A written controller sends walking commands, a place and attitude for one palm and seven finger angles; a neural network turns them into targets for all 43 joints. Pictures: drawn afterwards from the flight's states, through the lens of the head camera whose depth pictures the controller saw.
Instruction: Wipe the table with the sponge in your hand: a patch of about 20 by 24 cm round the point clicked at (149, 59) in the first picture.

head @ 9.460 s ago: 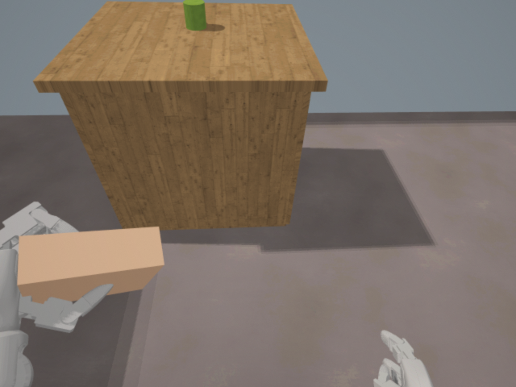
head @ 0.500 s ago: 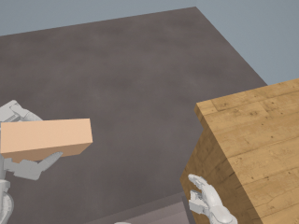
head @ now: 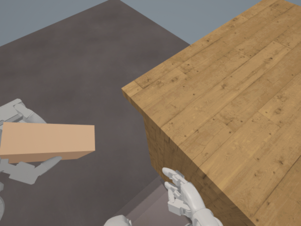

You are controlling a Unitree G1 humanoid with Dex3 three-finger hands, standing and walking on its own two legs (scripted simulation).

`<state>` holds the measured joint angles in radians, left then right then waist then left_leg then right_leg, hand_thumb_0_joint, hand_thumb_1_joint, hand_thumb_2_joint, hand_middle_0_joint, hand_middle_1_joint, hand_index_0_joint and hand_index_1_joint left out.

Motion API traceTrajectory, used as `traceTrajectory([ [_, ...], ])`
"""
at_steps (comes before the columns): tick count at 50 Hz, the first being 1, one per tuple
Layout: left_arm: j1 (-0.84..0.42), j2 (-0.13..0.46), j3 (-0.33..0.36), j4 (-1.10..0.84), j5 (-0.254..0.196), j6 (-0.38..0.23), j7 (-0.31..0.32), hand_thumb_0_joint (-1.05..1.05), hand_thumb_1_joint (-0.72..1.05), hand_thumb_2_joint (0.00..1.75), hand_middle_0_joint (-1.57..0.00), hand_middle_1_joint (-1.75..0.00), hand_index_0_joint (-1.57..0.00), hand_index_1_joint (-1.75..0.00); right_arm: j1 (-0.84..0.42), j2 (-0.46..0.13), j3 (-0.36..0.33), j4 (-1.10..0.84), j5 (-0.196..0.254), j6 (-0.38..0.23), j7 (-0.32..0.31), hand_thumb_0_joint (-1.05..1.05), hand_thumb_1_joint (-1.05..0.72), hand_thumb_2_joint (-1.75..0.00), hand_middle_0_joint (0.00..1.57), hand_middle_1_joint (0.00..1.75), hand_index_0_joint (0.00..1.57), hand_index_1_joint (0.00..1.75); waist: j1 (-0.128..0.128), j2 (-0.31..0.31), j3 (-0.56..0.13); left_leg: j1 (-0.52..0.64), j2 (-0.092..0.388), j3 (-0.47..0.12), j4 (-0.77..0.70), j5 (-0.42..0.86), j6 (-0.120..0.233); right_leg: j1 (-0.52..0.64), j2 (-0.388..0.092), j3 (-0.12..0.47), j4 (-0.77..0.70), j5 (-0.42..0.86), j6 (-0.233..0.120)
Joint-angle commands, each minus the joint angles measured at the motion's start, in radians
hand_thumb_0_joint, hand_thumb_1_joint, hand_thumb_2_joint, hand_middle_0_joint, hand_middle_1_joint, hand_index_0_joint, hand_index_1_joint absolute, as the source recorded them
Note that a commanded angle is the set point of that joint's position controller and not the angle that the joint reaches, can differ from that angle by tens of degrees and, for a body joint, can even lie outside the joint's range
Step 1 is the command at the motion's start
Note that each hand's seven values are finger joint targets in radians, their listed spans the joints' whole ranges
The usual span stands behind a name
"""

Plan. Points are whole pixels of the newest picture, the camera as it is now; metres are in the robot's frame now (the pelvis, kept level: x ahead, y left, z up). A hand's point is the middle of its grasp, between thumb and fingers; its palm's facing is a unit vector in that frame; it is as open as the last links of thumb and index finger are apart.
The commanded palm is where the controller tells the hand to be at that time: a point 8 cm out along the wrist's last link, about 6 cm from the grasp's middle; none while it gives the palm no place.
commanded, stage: turn to face it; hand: left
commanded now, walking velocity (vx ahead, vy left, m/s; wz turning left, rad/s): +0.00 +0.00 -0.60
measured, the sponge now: (62, 144) +0.24 +0.20 +0.15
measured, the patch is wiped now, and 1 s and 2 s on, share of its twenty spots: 0.00 0.00 0.00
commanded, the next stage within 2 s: come to a stop and stand still in 1.98 s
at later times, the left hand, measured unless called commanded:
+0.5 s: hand (24, 140) +0.23 +0.25 +0.18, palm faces +0.18 -0.91 -0.38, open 9.1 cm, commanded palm +0.18 +0.29 +0.19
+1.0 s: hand (87, 207) +0.14 +0.10 +0.20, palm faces -0.19 -0.81 -0.56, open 9.1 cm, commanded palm +0.13 +0.18 +0.19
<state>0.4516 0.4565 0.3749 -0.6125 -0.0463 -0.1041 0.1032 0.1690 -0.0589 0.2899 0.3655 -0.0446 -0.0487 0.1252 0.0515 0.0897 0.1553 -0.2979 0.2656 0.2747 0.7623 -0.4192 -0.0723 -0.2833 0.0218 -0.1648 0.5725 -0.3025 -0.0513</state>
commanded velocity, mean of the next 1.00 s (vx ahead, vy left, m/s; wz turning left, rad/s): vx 0.00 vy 0.00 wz -0.60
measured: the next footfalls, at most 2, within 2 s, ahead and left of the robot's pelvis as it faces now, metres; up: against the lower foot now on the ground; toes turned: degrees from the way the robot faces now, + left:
left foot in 0.38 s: +0.02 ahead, +0.15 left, +0.00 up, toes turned -7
right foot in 0.92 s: -0.17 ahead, -0.02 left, +0.00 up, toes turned -43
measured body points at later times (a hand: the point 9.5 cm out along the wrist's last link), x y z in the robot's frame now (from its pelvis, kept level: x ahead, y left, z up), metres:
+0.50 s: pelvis -0.06 +0.07 +0.02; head -0.01 +0.08 +0.46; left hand +0.21 +0.30 +0.20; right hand +0.08 -0.15 -0.07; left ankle -0.02 +0.15 -0.72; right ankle -0.06 -0.06 -0.66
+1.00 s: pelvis -0.17 +0.05 +0.00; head -0.15 -0.01 +0.45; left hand +0.14 +0.14 +0.23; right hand -0.18 -0.24 -0.11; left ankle -0.04 +0.16 -0.69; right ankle -0.20 +0.00 -0.72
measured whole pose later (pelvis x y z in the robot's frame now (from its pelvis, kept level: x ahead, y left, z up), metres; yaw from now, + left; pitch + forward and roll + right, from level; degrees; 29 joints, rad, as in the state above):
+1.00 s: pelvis -0.17 +0.05 +0.00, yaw -37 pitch +0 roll +2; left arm 0.53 0.43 0.40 -0.61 -0.06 -0.16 0.14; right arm 0.21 -0.25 -0.02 0.52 0.02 0.02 0.00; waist 0.00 0.06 0.11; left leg -0.47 0.18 0.18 0.91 -0.48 -0.07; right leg -0.31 0.01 -0.13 0.66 -0.35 -0.10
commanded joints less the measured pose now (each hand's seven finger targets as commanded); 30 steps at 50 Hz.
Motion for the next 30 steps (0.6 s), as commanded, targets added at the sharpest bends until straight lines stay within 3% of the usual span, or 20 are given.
traceTrajectory([
  [1, 0.039, 0.196, 0.223, -0.166, -0.038, -0.065, 0.047, 0.00, 0.10, 1.30, -1.20, -1.60, -1.20, -1.60, -0.050, -0.229, -0.267, -0.020, 0.047, 0.044, -0.114, 0.00, -0.90, -0.90, 0.20, 0.30, 0.20, 0.30, -0.033, -0.300, -0.325, -0.348, -0.139, -0.262, 0.541, -0.209, -0.035, 0.405, -0.359, 0.519, -0.105, 1.215, -0.093],
  [2, 0.041, 0.225, 0.244, -0.188, -0.044, -0.061, 0.049, 0.00, 0.10, 1.30, -1.20, -1.60, -1.20, -1.60, -0.048, -0.234, -0.267, -0.025, 0.047, 0.059, -0.105, 0.00, -0.90, -0.90, 0.20, 0.30, 0.20, 0.30, -0.033, -0.274, -0.358, -0.359, -0.150, -0.288, 0.562, -0.166, -0.037, 0.446, -0.342, 0.545, -0.090, 1.147, -0.101],
  [3, 0.055, 0.187, 0.230, -0.177, -0.048, -0.065, 0.048, 0.00, 0.10, 1.30, -1.20, -1.60, -1.20, -1.60, -0.084, -0.218, -0.253, -0.018, 0.034, 0.073, -0.102, 0.00, -0.90, -0.90, 0.20, 0.30, 0.20, 0.30, -0.039, -0.205, -0.352, -0.369, -0.154, -0.301, 0.579, -0.101, -0.046, 0.429, -0.309, 0.492, -0.100, 1.029, -0.108],
  [5, 0.064, 0.132, 0.200, -0.122, -0.042, -0.063, 0.041, 0.00, 0.10, 1.30, -1.20, -1.60, -1.20, -1.60, -0.119, -0.209, -0.245, 0.011, 0.022, 0.110, -0.100, 0.00, -0.90, -0.90, 0.20, 0.30, 0.20, 0.30, -0.046, -0.152, -0.300, -0.302, -0.165, -0.286, 0.509, -0.016, -0.055, 0.277, -0.258, 0.417, -0.162, 0.776, -0.090],
  [7, 0.001, 0.140, 0.184, -0.132, -0.044, -0.063, 0.037, 0.00, 0.10, 1.30, -1.20, -1.60, -1.20, -1.60, -0.144, -0.211, -0.247, 0.024, 0.023, 0.132, -0.100, 0.00, -0.90, -0.90, 0.20, 0.30, 0.20, 0.30, -0.042, -0.154, -0.293, -0.212, -0.181, -0.263, 0.364, 0.020, -0.055, 0.179, -0.240, 0.415, -0.213, 0.599, -0.094],
  [11, -0.060, 0.111, 0.122, -0.054, -0.032, -0.046, 0.035, 0.00, 0.10, 1.30, -1.20, -1.60, -1.20, -1.60, -0.153, -0.225, -0.253, 0.037, 0.026, 0.141, -0.111, 0.00, -0.90, -0.90, 0.20, 0.30, 0.20, 0.30, -0.016, -0.281, -0.272, -0.101, -0.215, -0.228, 0.134, 0.053, -0.041, 0.059, -0.231, 0.482, -0.309, 0.242, -0.109],
  [12, -0.098, 0.097, 0.099, -0.067, -0.031, -0.043, 0.038, 0.00, 0.10, 1.30, -1.20, -1.60, -1.20, -1.60, -0.182, -0.214, -0.254, 0.034, 0.036, 0.138, -0.114, 0.00, -0.90, -0.90, 0.20, 0.30, 0.20, 0.30, -0.005, -0.288, -0.280, -0.059, -0.216, -0.236, 0.042, 0.021, -0.028, 0.050, -0.247, 0.523, -0.301, 0.215, -0.118],
  [15, -0.145, 0.093, 0.072, -0.075, -0.007, -0.030, 0.046, 0.00, 0.10, 1.30, -1.20, -1.60, -1.20, -1.60, -0.159, -0.225, -0.260, 0.033, 0.033, 0.140, -0.112, 0.00, -0.90, -0.90, 0.20, 0.30, 0.20, 0.30, 0.010, -0.298, -0.283, 0.044, -0.223, -0.218, -0.150, 0.024, -0.007, 0.031, -0.237, 0.536, -0.307, 0.149, -0.113],
  [17, -0.178, 0.098, 0.068, -0.098, -0.003, -0.022, 0.050, 0.00, 0.10, 1.30, -1.20, -1.60, -1.20, -1.60, -0.143, -0.229, -0.264, 0.034, 0.039, 0.141, -0.114, 0.00, -0.90, -0.90, 0.20, 0.30, 0.20, 0.30, -0.010, -0.234, -0.307, 0.230, -0.212, -0.208, -0.374, 0.110, 0.013, -0.046, -0.181, 0.517, -0.230, 0.125, -0.051],
  [18, -0.190, 0.088, 0.054, -0.125, 0.004, -0.030, 0.046, 0.00, 0.10, 1.30, -1.20, -1.60, -1.20, -1.60, -0.121, -0.237, -0.271, 0.026, 0.032, 0.139, -0.118, 0.00, -0.90, -0.90, 0.20, 0.30, 0.20, 0.30, -0.019, -0.145, -0.303, 0.298, -0.158, -0.211, -0.433, 0.139, 0.027, -0.095, -0.138, 0.474, -0.150, 0.092, -0.017],
  [19, -0.216, 0.087, 0.055, -0.161, 0.013, -0.043, 0.047, 0.00, 0.10, 1.30, -1.20, -1.60, -1.20, -1.60, -0.123, -0.251, -0.286, 0.014, 0.028, 0.133, -0.124, 0.00, -0.90, -0.90, 0.20, 0.30, 0.20, 0.30, -0.022, -0.022, -0.263, 0.332, -0.015, -0.331, -0.492, 0.146, 0.076, -0.219, -0.072, 0.425, -0.001, -0.016, 0.017],
  [20, -0.239, 0.096, 0.069, -0.211, 0.029, -0.057, 0.046, 0.00, 0.10, 1.30, -1.20, -1.60, -1.20, -1.60, -0.128, -0.271, -0.298, -0.011, 0.024, 0.126, -0.120, 0.00, -0.90, -0.90, 0.20, 0.30, 0.20, 0.30, -0.010, 0.196, -0.236, 0.315, 0.164, -0.451, -0.521, 0.299, 0.152, -0.322, 0.000, 0.293, 0.264, -0.204, 0.067],
  [21, -0.232, 0.102, 0.075, -0.224, 0.044, -0.077, 0.048, 0.00, 0.10, 1.30, -1.20, -1.60, -1.20, -1.60, -0.135, -0.232, -0.299, -0.019, 0.034, 0.112, -0.119, 0.00, -0.90, -0.90, 0.20, 0.30, 0.20, 0.30, -0.001, 0.221, -0.247, 0.237, 0.220, -0.411, -0.533, 0.305, 0.181, -0.286, -0.024, 0.188, 0.507, -0.222, 0.081],
  [22, -0.246, 0.134, 0.102, -0.269, 0.033, -0.097, 0.054, 0.00, 0.10, 1.30, -1.20, -1.60, -1.20, -1.60, -0.160, -0.215, -0.289, -0.022, 0.024, 0.092, -0.117, 0.00, -0.90, -0.90, 0.20, 0.30, 0.20, 0.30, -0.007, 0.226, -0.254, 0.198, 0.229, -0.449, -0.517, 0.385, 0.198, -0.271, -0.044, 0.213, 0.619, -0.221, 0.086],
  [23, -0.205, 0.103, 0.074, -0.279, 0.032, -0.100, 0.051, 0.00, 0.10, 1.30, -1.20, -1.60, -1.20, -1.60, -0.126, -0.231, -0.305, -0.022, 0.032, 0.085, -0.109, 0.00, -0.90, -0.90, 0.20, 0.30, 0.20, 0.30, -0.020, 0.169, -0.237, 0.200, 0.201, -0.401, -0.469, 0.484, 0.203, -0.284, -0.050, 0.224, 0.668, -0.201, 0.086],
  [25, -0.172, 0.058, 0.020, -0.283, 0.030, -0.087, 0.043, 0.00, 0.10, 1.30, -1.20, -1.60, -1.20, -1.60, -0.099, -0.265, -0.327, -0.010, 0.055, 0.077, -0.087, 0.00, -0.90, -0.90, 0.20, 0.30, 0.20, 0.30, -0.030, 0.131, -0.219, 0.255, 0.146, -0.240, -0.414, 0.591, 0.169, -0.357, -0.061, 0.165, 0.705, -0.162, 0.100],
  [26, -0.154, 0.063, 0.029, -0.291, 0.028, -0.087, 0.045, 0.00, 0.10, 1.30, -1.20, -1.60, -1.20, -1.60, -0.086, -0.272, -0.336, -0.008, 0.060, 0.075, -0.082, 0.00, -0.90, -0.90, 0.20, 0.30, 0.20, 0.30, -0.032, 0.141, -0.227, 0.265, 0.122, -0.201, -0.407, 0.589, 0.150, -0.366, -0.059, 0.131, 0.705, -0.132, 0.107],
  [28, -0.118, 0.081, 0.052, -0.295, 0.028, -0.098, 0.046, 0.00, 0.10, 1.30, -1.20, -1.60, -1.20, -1.60, -0.060, -0.280, -0.341, -0.010, 0.056, 0.067, -0.080, 0.00, -0.90, -0.90, 0.20, 0.30, 0.20, 0.30, -0.044, 0.164, -0.251, 0.304, 0.096, -0.188, -0.392, 0.665, 0.122, -0.376, -0.050, 0.078, 0.688, -0.118, 0.111],
  [30, -0.086, 0.079, 0.071, -0.251, 0.024, -0.103, 0.045, 0.00, 0.10, 1.30, -1.20, -1.60, -1.20, -1.60, -0.051, -0.281, -0.347, -0.008, 0.052, 0.064, -0.085, 0.00, -0.90, -0.90, 0.20, 0.30, 0.20, 0.30, -0.053, 0.166, -0.248, 0.284, 0.104, -0.171, -0.411, 0.626, 0.115, -0.362, -0.057, 0.055, 0.660, -0.098, 0.123],
])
